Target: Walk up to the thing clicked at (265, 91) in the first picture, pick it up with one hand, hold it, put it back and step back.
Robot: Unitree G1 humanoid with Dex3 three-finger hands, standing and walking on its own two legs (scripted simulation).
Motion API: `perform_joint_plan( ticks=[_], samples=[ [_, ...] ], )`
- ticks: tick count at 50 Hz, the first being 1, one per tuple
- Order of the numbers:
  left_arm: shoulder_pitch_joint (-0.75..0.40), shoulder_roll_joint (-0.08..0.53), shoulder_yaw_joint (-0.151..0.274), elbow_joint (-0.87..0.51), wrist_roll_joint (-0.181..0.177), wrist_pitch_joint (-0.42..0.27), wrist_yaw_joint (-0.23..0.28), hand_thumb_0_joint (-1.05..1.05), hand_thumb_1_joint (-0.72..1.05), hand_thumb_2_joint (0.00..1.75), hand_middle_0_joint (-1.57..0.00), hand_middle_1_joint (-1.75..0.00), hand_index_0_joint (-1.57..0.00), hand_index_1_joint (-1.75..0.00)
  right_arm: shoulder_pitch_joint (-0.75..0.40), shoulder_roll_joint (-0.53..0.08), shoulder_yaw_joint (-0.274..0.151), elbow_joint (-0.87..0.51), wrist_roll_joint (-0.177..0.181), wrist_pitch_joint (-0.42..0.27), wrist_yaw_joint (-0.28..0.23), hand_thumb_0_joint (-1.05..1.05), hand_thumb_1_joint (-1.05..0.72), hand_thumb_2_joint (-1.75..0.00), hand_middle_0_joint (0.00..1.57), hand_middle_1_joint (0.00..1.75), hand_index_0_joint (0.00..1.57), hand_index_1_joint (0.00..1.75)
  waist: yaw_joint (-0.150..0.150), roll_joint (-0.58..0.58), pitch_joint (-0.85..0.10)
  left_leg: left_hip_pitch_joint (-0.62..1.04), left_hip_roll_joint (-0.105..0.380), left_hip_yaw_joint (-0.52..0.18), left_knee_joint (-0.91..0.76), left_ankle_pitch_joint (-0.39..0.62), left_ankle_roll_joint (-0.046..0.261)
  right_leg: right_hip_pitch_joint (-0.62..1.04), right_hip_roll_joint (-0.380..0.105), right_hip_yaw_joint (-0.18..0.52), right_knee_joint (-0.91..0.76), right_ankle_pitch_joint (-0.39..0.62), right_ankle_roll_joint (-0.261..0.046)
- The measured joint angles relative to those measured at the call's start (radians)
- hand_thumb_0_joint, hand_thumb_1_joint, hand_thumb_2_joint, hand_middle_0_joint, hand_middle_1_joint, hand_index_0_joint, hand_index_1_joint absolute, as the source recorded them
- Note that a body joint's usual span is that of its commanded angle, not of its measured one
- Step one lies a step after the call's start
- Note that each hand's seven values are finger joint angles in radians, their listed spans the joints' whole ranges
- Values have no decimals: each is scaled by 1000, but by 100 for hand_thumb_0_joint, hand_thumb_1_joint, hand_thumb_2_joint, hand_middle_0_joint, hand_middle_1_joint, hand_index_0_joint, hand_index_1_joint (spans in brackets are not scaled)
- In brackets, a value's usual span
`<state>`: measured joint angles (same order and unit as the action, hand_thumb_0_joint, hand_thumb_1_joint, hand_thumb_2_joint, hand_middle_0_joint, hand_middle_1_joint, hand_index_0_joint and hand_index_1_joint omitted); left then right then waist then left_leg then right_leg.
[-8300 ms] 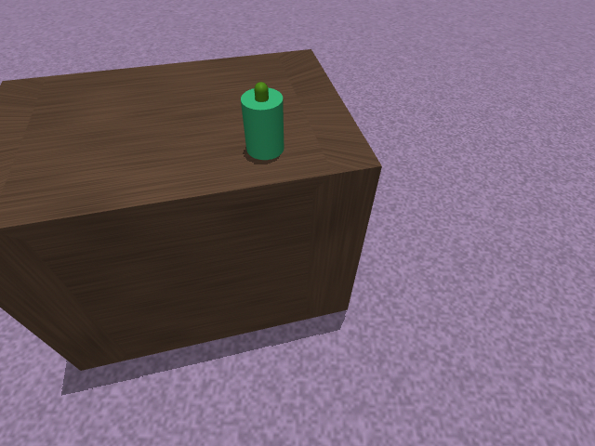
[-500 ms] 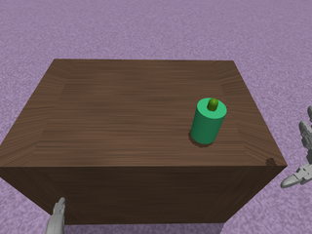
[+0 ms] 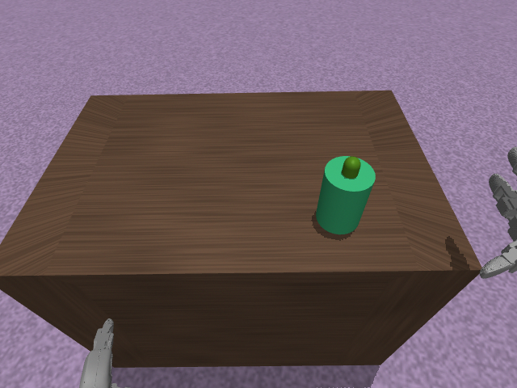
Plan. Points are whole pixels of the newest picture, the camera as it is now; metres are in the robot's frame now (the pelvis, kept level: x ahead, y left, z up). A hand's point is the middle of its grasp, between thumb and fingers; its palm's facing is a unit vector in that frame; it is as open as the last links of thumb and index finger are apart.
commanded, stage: go down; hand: right
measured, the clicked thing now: (344, 190) +0.47 -0.15 +0.01
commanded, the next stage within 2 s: approach in 1.94 s
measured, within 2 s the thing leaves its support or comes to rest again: neither
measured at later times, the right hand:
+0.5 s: hand (492, 186) +0.38 -0.34 +0.12, palm faces +0.10 +1.00 +0.01, open 17.5 cm
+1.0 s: hand (490, 175) +0.40 -0.34 +0.12, palm faces +0.08 +1.00 +0.02, open 17.6 cm
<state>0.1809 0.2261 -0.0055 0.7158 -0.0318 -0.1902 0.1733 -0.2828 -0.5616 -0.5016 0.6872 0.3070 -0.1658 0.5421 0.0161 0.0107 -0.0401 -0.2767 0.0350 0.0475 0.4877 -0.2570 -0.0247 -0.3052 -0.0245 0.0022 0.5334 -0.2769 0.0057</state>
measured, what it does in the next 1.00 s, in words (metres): stands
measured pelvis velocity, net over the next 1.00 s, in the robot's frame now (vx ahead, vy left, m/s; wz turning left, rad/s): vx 0.00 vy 0.00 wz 0.02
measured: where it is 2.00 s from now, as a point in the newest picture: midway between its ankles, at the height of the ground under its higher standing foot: outside the picture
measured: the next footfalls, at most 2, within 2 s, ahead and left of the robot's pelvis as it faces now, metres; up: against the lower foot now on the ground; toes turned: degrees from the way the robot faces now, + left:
none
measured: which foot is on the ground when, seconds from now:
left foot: down 0.00-1.00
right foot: down 0.00-1.00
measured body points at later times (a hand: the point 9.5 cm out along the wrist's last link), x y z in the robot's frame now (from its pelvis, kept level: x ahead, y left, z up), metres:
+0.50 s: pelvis +0.00 +0.00 -0.01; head +0.04 -0.02 +0.44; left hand +0.14 +0.27 -0.08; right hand +0.37 -0.39 +0.12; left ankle -0.01 +0.14 -0.74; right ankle +0.00 -0.12 -0.74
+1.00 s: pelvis +0.00 +0.00 -0.02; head +0.06 -0.03 +0.43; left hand +0.14 +0.27 -0.08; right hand +0.39 -0.40 +0.12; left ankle -0.01 +0.14 -0.74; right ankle +0.00 -0.12 -0.74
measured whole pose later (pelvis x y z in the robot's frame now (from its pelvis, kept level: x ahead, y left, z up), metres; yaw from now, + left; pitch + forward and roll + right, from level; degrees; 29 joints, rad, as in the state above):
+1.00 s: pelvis +0.00 +0.00 -0.02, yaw +1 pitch +11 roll +2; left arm 0.23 0.27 -0.04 0.61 -0.01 -0.23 0.16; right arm -0.62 -0.80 -0.58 1.09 0.23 -0.18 0.61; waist 0.10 0.02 -0.09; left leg -0.50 0.01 0.04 0.63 -0.31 -0.03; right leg -0.54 -0.05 0.00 0.72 -0.36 0.00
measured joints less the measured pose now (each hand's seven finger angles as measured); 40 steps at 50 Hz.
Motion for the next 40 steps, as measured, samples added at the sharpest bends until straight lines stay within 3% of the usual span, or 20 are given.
perform_joint_plan(
  ticks=[6, 14, 23, 40],
  samples=[
    [25, 9, -3, -11, 11, -25, 0, -1, -53, 5, -6, -5, -7, -5, -98, -69, -16, 123, 0, 18, 48, -1, 51, -5, 5, 5, 5, 5, 22, -2, -9, -43, -3, -5, 18, 0, 0, -43, -4, -4, 22, -4, 0],
    [38, 45, -2, -31, 13, -19, -1, -1, -53, 5, -6, -5, -7, -5, -192, -116, -45, 243, -20, 6, 43, -1, 53, -5, 5, 5, 5, 5, 37, -3, -7, -113, -11, -18, 55, -5, -1, -111, -13, -14, 68, -19, -1],
    [27, 37, -25, -34, 18, -32, 4, -1, -53, 5, -6, -5, -7, -5, -234, -151, -57, 293, -44, -13, 33, -1, 55, -4, 6, 4, 6, 4, 50, 5, -27, -146, -19, -17, 72, -15, 0, -149, -21, -13, 99, -38, 0],
    [45, 32, -33, -82, 22, -43, -7, -1, -53, 6, -6, -5, -6, -6, -287, -198, -64, 353, -52, -12, 60, -1, 55, -4, 6, 4, 6, 4, 65, 3, -44, -190, -20, -7, 112, -42, 0, -201, -22, -1, 146, -65, 0]
  ],
)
